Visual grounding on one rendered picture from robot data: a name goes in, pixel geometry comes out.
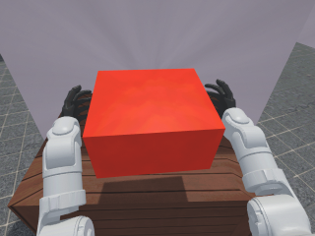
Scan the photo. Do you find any right robot upper arm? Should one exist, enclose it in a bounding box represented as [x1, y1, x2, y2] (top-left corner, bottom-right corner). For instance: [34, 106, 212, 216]
[247, 194, 315, 236]

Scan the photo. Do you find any left robot forearm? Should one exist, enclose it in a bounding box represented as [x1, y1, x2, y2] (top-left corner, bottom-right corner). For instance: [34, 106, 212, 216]
[36, 116, 87, 236]

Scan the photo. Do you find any pedestal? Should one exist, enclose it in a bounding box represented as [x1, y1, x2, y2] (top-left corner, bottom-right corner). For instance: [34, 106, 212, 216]
[7, 93, 274, 236]

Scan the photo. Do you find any carton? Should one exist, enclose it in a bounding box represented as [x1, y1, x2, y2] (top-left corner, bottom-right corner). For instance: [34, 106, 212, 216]
[83, 68, 225, 179]

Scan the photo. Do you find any robot left hand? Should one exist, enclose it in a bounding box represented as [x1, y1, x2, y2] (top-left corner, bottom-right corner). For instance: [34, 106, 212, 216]
[60, 85, 92, 123]

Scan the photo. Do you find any right robot forearm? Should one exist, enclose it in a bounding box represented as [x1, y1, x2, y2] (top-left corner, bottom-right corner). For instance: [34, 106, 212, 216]
[221, 107, 312, 233]

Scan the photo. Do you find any left robot upper arm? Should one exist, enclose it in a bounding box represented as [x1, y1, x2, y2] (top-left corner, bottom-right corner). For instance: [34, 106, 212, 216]
[38, 215, 95, 236]

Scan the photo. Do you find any robot right hand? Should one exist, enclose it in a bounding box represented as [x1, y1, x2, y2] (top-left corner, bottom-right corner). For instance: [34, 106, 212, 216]
[205, 79, 236, 119]

